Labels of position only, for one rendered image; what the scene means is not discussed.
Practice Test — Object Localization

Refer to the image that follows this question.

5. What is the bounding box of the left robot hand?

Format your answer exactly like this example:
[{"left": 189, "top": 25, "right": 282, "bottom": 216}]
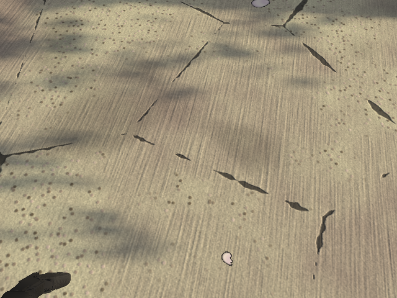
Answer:
[{"left": 1, "top": 272, "right": 71, "bottom": 298}]

